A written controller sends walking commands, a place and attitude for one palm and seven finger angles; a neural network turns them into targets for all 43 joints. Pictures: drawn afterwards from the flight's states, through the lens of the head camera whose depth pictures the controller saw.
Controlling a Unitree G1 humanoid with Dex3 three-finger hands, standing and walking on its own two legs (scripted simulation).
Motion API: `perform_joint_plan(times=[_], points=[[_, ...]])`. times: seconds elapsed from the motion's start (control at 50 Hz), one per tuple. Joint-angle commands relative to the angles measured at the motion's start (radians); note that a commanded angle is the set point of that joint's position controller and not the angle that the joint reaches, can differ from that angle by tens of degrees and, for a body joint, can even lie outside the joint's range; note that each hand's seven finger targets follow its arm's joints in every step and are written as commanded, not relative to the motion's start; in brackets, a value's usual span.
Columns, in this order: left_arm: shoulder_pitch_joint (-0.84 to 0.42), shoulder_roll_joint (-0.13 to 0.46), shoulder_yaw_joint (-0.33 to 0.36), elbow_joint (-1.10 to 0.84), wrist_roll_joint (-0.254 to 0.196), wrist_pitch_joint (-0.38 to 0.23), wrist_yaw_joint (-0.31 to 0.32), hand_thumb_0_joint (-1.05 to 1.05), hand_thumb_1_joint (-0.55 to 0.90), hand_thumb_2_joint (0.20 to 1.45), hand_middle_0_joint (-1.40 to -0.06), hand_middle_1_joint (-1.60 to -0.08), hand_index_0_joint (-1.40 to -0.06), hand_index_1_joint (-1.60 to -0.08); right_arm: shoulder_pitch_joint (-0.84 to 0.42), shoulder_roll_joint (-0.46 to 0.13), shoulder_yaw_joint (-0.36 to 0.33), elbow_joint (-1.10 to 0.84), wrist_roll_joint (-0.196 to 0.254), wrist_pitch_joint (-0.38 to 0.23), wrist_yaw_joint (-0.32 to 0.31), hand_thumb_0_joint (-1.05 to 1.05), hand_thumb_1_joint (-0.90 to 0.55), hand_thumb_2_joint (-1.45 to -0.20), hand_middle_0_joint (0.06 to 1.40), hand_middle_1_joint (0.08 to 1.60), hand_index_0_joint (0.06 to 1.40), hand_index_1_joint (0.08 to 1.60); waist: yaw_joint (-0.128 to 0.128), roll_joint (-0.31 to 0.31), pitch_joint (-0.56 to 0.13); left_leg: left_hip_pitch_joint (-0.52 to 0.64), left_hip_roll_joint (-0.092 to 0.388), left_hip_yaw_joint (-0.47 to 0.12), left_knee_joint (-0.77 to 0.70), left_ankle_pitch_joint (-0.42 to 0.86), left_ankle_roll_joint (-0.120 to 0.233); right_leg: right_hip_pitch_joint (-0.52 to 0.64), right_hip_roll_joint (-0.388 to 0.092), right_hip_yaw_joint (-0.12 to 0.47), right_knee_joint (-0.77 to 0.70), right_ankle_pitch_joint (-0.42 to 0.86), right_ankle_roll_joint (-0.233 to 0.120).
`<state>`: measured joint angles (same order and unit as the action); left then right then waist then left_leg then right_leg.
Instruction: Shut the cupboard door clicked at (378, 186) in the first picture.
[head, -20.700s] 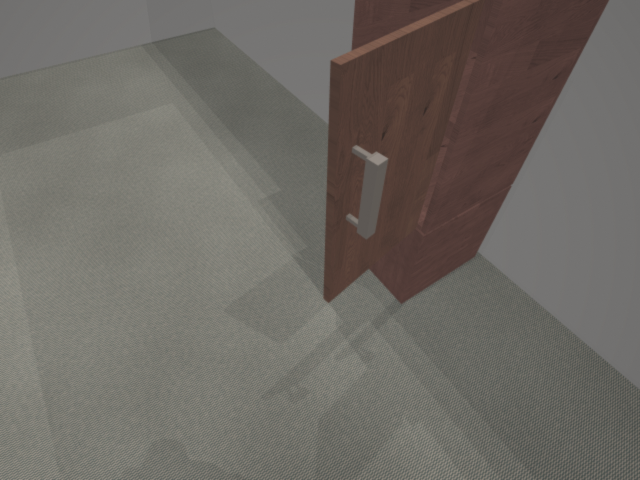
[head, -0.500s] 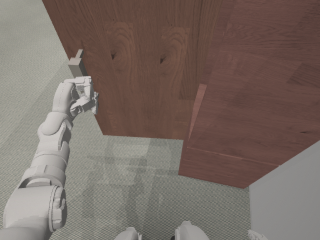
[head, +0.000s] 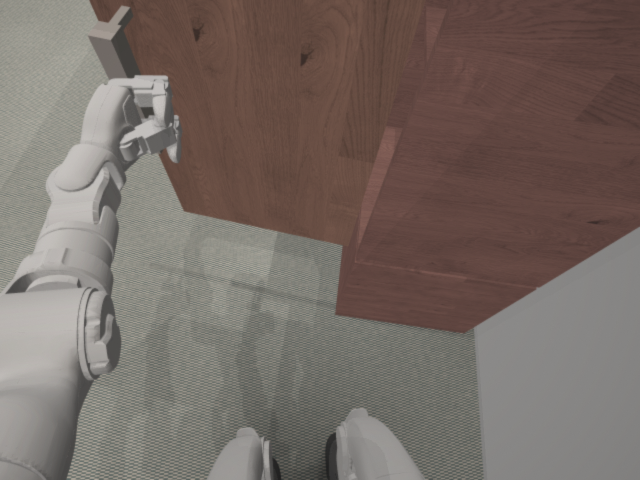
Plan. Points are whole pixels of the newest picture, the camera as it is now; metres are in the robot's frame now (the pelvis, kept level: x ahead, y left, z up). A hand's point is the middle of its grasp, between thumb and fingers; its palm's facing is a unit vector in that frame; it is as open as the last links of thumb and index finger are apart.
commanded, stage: push the door shut along its arc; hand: left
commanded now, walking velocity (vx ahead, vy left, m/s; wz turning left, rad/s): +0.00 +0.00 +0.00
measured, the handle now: (141, 86) +0.60 +0.18 +0.09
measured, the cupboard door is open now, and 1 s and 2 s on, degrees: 86 70 65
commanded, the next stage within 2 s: pull the fist back off the door in 0.94 s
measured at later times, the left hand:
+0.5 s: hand (216, 94) +0.58 +0.08 +0.09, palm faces -0.38 -0.93 +0.00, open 3.0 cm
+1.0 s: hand (236, 78) +0.60 +0.06 +0.09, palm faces -0.42 -0.91 +0.00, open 3.4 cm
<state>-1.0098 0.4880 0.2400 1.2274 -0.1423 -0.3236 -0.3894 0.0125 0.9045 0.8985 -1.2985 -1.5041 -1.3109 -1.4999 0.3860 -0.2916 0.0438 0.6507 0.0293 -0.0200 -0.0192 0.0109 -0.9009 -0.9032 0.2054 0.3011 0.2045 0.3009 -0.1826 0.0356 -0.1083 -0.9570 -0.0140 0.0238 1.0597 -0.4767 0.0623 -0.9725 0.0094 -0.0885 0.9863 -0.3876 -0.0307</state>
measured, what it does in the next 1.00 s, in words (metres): stands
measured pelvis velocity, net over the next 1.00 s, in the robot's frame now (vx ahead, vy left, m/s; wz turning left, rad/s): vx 0.02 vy -0.01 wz -0.02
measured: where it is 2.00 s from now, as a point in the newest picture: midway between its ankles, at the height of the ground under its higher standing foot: outside the picture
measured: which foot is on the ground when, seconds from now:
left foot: down 0.00-1.00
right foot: down 0.00-1.00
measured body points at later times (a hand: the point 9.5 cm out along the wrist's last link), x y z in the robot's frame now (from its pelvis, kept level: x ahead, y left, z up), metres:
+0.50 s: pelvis +0.02 +0.00 -0.01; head +0.18 +0.00 +0.41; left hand +0.59 +0.13 +0.09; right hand -0.02 -0.26 -0.11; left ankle +0.01 +0.08 -0.66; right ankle +0.04 -0.11 -0.66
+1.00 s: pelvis +0.02 -0.01 -0.02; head +0.20 +0.00 +0.39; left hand +0.62 +0.11 +0.10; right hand -0.01 -0.29 -0.12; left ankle +0.01 +0.08 -0.66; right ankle +0.04 -0.11 -0.66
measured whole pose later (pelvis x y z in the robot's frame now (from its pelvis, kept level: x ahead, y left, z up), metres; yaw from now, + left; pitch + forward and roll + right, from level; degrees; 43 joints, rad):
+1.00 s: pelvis +0.02 -0.01 -0.02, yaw -1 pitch +29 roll -4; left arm -1.38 0.58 0.17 1.37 -0.07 -0.17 -0.45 0.04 0.98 0.96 -1.30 -1.50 -1.31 -1.50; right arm 0.36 -0.28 0.05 0.70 -0.02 -0.05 -0.04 0.01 -0.90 -0.90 0.21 0.30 0.21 0.30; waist -0.28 0.05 -0.10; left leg -1.12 0.02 0.00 1.18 -0.55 0.04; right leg -1.13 0.04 -0.11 1.08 -0.45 -0.05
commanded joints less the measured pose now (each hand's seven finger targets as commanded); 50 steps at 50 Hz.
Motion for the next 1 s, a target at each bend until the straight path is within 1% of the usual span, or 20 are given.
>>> perform_joint_plan(times=[0.0,0.1,0.16,0.2,0.28,0.34,0.38,0.42,0.44,0.46,0.52,0.54,0.58,0.6,0.68,0.74,0.82,0.88,0.94,0.98], points=[[-0.591,0.155,0.000,-0.203,0.009,-0.045,-0.029,0.000,0.900,0.900,-1.300,-1.500,-1.300,-1.500,0.168,-0.186,-0.068,-0.046,-0.009,-0.019,-0.009,0.000,-0.900,-0.900,0.200,0.300,0.200,0.300,-0.072,0.110,-0.480,0.409,0.039,-0.146,-0.117,0.321,-0.026,0.087,0.023,0.063,-0.102,0.152,-0.008],[-0.595,0.171,0.018,-0.174,0.010,-0.019,-0.045,0.000,0.900,0.900,-1.300,-1.500,-1.300,-1.500,0.192,-0.189,-0.069,-0.041,-0.017,-0.008,-0.008,0.000,-0.900,-0.900,0.200,0.300,0.200,0.300,-0.074,0.129,-0.508,0.453,0.049,-0.160,-0.095,0.427,-0.035,0.055,0.030,0.050,-0.083,0.197,-0.010],[-0.614,0.206,0.042,-0.160,0.027,-0.006,-0.032,0.000,0.900,0.900,-1.300,-1.500,-1.300,-1.500,0.203,-0.186,-0.069,-0.043,-0.021,0.000,-0.007,0.000,-0.900,-0.900,0.200,0.300,0.200,0.300,-0.083,0.090,-0.491,0.385,0.045,-0.141,-0.082,0.410,-0.027,0.089,0.032,0.057,-0.083,0.217,-0.005],[-0.628,0.242,0.069,-0.193,0.029,-0.011,-0.031,0.000,0.900,0.900,-1.300,-1.500,-1.300,-1.500,0.211,-0.187,-0.067,-0.050,-0.025,0.002,-0.006,0.000,-0.900,-0.900,0.200,0.300,0.200,0.300,-0.069,0.127,-0.541,0.407,0.043,-0.138,-0.073,0.455,-0.030,0.113,0.035,0.058,-0.071,0.253,-0.007],[-0.615,0.265,0.087,-0.188,0.035,-0.011,-0.037,0.000,0.900,0.900,-1.300,-1.500,-1.300,-1.500,0.219,-0.184,-0.068,-0.057,-0.026,0.012,-0.006,0.000,-0.900,-0.900,0.200,0.300,0.200,0.300,-0.064,0.138,-0.557,0.412,0.044,-0.134,-0.063,0.508,-0.032,0.132,0.040,0.056,-0.060,0.301,-0.009],[-0.639,0.249,0.062,-0.166,0.048,0.005,-0.040,0.000,0.900,0.900,-1.300,-1.500,-1.300,-1.500,0.223,-0.186,-0.069,-0.054,-0.026,0.020,-0.007,0.000,-0.900,-0.900,0.200,0.300,0.200,0.300,-0.086,0.103,-0.529,0.378,0.045,-0.124,-0.055,0.477,-0.026,0.133,0.042,0.062,-0.070,0.302,0.000],[-0.676,0.249,0.061,-0.164,0.045,0.008,-0.041,0.000,0.900,0.900,-1.300,-1.500,-1.300,-1.500,0.230,-0.185,-0.068,-0.051,-0.027,0.020,-0.012,0.000,-0.900,-0.900,0.200,0.300,0.200,0.300,-0.094,0.127,-0.537,0.393,0.042,-0.125,-0.049,0.499,-0.025,0.123,0.045,0.059,-0.062,0.317,-0.004],[-0.677,0.296,0.089,-0.151,0.050,0.014,-0.047,0.000,0.900,0.900,-1.300,-1.500,-1.300,-1.500,0.233,-0.189,-0.067,-0.046,-0.030,0.022,-0.015,0.000,-0.900,-0.900,0.200,0.300,0.200,0.300,-0.091,0.122,-0.550,0.378,0.043,-0.119,-0.041,0.505,-0.026,0.145,0.045,0.062,-0.062,0.335,-0.003],[-0.703,0.274,0.067,-0.162,0.050,0.015,-0.053,0.000,0.900,0.900,-1.300,-1.500,-1.300,-1.500,0.232,-0.184,-0.068,-0.043,-0.030,0.020,-0.017,0.000,-0.900,-0.900,0.200,0.300,0.200,0.300,-0.106,0.117,-0.554,0.369,0.042,-0.113,-0.034,0.502,-0.021,0.151,0.046,0.066,-0.062,0.350,0.000],[-0.695,0.261,0.055,-0.146,0.051,0.020,-0.058,0.000,0.900,0.900,-1.300,-1.500,-1.300,-1.500,0.233,-0.183,-0.068,-0.041,-0.030,0.020,-0.018,0.000,-0.900,-0.900,0.200,0.300,0.200,0.300,-0.106,0.111,-0.546,0.361,0.042,-0.112,-0.032,0.500,-0.022,0.151,0.046,0.065,-0.061,0.352,-0.001],[-0.749,0.201,0.005,-0.172,0.040,0.021,-0.072,0.000,0.900,0.900,-1.300,-1.500,-1.300,-1.500,0.231,-0.183,-0.070,-0.023,-0.034,0.013,-0.021,0.000,-0.900,-0.900,0.200,0.300,0.200,0.300,-0.118,0.165,-0.569,0.425,0.044,-0.123,-0.021,0.541,-0.025,0.099,0.045,0.058,-0.057,0.349,-0.003],[-0.754,0.229,0.027,-0.175,0.040,0.023,-0.073,0.000,0.900,0.900,-1.300,-1.500,-1.300,-1.500,0.237,-0.186,-0.072,-0.018,-0.035,0.013,-0.023,0.000,-0.900,-0.900,0.200,0.300,0.200,0.300,-0.117,0.147,-0.580,0.425,0.045,-0.125,-0.017,0.543,-0.024,0.106,0.047,0.058,-0.056,0.354,-0.004],[-0.778,0.175,-0.012,-0.154,0.031,0.033,-0.082,0.000,0.900,0.900,-1.300,-1.500,-1.300,-1.500,0.232,-0.182,-0.070,-0.010,-0.035,0.007,-0.026,0.000,-0.900,-0.900,0.200,0.300,0.200,0.300,-0.138,0.150,-0.566,0.416,0.040,-0.119,-0.009,0.544,-0.018,0.089,0.049,0.055,-0.054,0.360,-0.005],[-0.808,0.200,-0.003,-0.160,0.034,0.035,-0.084,0.000,0.900,0.900,-1.300,-1.500,-1.300,-1.500,0.232,-0.185,-0.070,0.001,-0.036,0.006,-0.029,0.000,-0.900,-0.900,0.200,0.300,0.200,0.300,-0.141,0.149,-0.565,0.415,0.044,-0.122,-0.004,0.536,-0.019,0.081,0.048,0.056,-0.053,0.353,-0.003],[-0.861,0.161,-0.036,-0.125,0.038,0.047,-0.084,0.000,0.900,0.900,-1.300,-1.500,-1.300,-1.500,0.230,-0.184,-0.066,0.020,-0.038,-0.006,-0.034,0.000,-0.900,-0.900,0.200,0.300,0.200,0.300,-0.162,0.169,-0.538,0.404,0.042,-0.127,0.010,0.517,-0.015,0.032,0.049,0.047,-0.044,0.318,-0.007],[-0.888,0.147,-0.050,-0.154,0.041,0.048,-0.086,0.000,0.900,0.900,-1.300,-1.500,-1.300,-1.500,0.225,-0.185,-0.071,0.030,-0.045,-0.016,-0.031,0.000,-0.900,-0.900,0.200,0.300,0.200,0.300,-0.161,0.206,-0.604,0.453,0.042,-0.130,0.027,0.565,-0.018,0.017,0.050,0.047,-0.033,0.336,-0.009],[-0.929,0.145,-0.058,-0.141,0.042,0.064,-0.090,0.000,0.900,0.900,-1.300,-1.500,-1.300,-1.500,0.222,-0.186,-0.067,0.043,-0.047,-0.023,-0.034,0.000,-0.900,-0.900,0.200,0.300,0.200,0.300,-0.172,0.200,-0.600,0.422,0.038,-0.126,0.038,0.543,-0.015,0.022,0.052,0.045,-0.024,0.333,-0.010],[-0.956,0.113,-0.074,-0.113,0.041,0.078,-0.087,0.000,0.900,0.900,-1.300,-1.500,-1.300,-1.500,0.219,-0.185,-0.064,0.054,-0.047,-0.031,-0.037,0.000,-0.900,-0.900,0.200,0.300,0.200,0.300,-0.192,0.191,-0.574,0.403,0.036,-0.123,0.047,0.522,-0.009,-0.009,0.054,0.039,-0.020,0.314,-0.010],[-0.981,0.160,-0.057,-0.089,0.054,0.087,-0.087,0.000,0.900,0.900,-1.300,-1.500,-1.300,-1.500,0.219,-0.189,-0.061,0.059,-0.050,-0.036,-0.037,0.000,-0.900,-0.900,0.200,0.300,0.200,0.300,-0.195,0.177,-0.583,0.346,0.034,-0.115,0.064,0.483,-0.007,0.018,0.054,0.044,-0.012,0.313,-0.010],[-1.008,0.136,-0.075,-0.109,0.055,0.083,-0.087,0.000,0.900,0.900,-1.300,-1.500,-1.300,-1.500,0.221,-0.187,-0.062,0.062,-0.050,-0.041,-0.037,0.000,-0.900,-0.900,0.200,0.300,0.200,0.300,-0.200,0.206,-0.601,0.370,0.034,-0.118,0.069,0.506,-0.006,-0.007,0.057,0.038,0.000,0.311,-0.012]])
